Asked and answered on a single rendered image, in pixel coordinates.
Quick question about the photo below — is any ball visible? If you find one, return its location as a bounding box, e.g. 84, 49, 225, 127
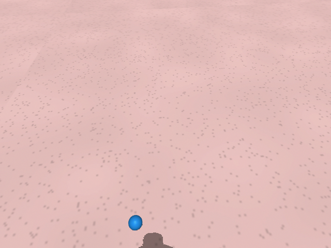
128, 215, 142, 230

